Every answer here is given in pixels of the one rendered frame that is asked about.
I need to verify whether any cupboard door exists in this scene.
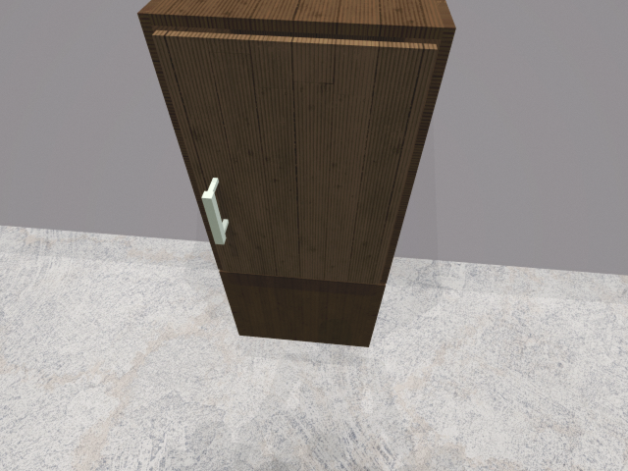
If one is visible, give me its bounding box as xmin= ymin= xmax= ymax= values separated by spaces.
xmin=152 ymin=30 xmax=438 ymax=285

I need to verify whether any handle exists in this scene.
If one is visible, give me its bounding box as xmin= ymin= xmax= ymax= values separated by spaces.
xmin=201 ymin=178 xmax=229 ymax=244

